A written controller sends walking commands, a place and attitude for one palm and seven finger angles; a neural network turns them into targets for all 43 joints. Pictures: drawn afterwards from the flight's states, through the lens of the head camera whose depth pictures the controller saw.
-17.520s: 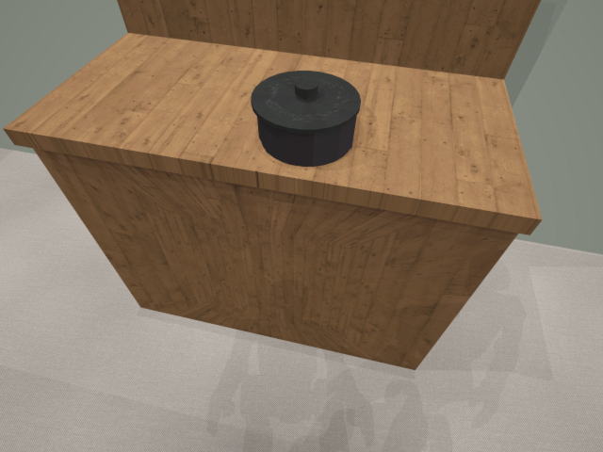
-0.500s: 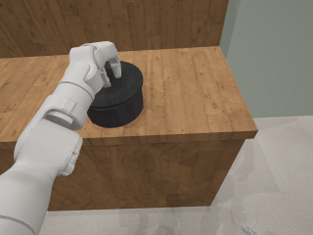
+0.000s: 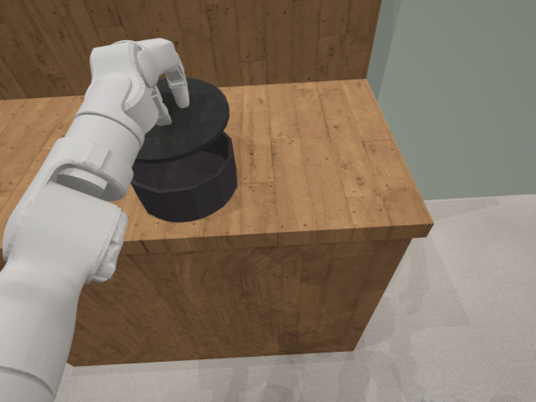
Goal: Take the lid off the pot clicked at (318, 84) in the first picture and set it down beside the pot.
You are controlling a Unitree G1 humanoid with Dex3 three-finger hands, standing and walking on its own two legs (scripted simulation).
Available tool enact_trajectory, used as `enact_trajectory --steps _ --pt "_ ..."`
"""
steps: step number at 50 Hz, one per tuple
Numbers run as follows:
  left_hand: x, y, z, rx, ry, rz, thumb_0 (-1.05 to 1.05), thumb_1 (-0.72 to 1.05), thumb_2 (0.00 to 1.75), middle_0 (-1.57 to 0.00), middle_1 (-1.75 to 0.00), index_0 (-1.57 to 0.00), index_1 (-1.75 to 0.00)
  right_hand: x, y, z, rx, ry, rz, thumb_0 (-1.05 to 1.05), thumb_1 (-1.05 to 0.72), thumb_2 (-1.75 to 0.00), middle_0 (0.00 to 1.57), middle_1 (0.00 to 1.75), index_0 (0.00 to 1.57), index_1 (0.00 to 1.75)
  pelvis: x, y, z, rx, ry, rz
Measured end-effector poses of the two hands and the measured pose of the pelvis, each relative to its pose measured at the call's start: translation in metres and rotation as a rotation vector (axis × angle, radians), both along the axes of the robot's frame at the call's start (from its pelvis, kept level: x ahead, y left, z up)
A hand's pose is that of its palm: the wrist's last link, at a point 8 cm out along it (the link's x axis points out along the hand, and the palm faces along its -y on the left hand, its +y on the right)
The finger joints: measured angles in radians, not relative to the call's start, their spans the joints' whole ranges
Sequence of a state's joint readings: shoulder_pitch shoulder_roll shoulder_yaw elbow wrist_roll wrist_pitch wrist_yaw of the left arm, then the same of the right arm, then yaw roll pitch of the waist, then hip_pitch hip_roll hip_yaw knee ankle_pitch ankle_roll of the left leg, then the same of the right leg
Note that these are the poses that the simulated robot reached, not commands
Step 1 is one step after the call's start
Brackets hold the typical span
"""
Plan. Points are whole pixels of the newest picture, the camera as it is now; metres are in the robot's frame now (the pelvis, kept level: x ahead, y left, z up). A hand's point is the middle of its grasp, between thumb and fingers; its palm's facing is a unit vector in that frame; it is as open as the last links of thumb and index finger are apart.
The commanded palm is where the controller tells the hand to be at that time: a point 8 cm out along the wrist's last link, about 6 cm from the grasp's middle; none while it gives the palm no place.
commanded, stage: lift the lid straight up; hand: left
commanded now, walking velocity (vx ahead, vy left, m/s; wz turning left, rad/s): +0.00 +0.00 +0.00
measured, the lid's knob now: (162, 104) +0.51 +0.14 +0.21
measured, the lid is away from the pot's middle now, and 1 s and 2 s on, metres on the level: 0.01 0.01 0.13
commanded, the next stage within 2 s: move the lid sideways beside the pot in 0.92 s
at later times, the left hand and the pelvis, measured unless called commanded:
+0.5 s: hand (136, 76) +0.46 +0.15 +0.27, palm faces -0.24 -0.10 -0.97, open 6.6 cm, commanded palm +0.45 +0.15 +0.34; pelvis -0.01 +0.01 +0.00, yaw +1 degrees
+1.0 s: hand (140, 58) +0.47 +0.14 +0.29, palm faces -0.22 -0.12 -0.97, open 6.6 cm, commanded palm +0.46 +0.14 +0.36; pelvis -0.01 +0.01 +0.00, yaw +0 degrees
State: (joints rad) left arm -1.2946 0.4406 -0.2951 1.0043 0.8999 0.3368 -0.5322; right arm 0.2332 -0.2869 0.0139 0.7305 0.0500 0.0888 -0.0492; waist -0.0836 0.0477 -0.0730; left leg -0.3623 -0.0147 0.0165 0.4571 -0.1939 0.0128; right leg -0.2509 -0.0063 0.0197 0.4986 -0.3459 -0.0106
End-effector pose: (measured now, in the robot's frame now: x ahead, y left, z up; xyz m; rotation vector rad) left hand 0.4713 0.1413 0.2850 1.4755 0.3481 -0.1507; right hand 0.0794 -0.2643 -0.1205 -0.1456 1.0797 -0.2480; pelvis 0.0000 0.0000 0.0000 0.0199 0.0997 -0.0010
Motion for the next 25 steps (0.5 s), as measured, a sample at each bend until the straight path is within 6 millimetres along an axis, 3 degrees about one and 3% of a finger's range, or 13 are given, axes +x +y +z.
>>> enact_trajectory --steps 14,25 --pt "-0.007 0.009 0.027 -0.003 -0.044 0.026 0.01 0.36 0.59 -0.7 -0.95 -0.76 -0.95 0.02 0.015 0.004 0.022 -0.061 0.036 0.01 -0.9 -0.9 0.2 0.3 0.2 0.3 -0.003 0.006 0.0 -0.002 -0.002 0.005" --pt "-0.015 0.01 0.044 0.002 -0.072 0.032 0.02 0.36 0.59 -0.7 -0.95 -0.76 -0.95 0.015 0.021 0.005 0.017 -0.061 0.052 0.01 -0.9 -0.9 0.2 0.3 0.2 0.3 -0.01 0.009 0.0 -0.004 -0.002 0.016"
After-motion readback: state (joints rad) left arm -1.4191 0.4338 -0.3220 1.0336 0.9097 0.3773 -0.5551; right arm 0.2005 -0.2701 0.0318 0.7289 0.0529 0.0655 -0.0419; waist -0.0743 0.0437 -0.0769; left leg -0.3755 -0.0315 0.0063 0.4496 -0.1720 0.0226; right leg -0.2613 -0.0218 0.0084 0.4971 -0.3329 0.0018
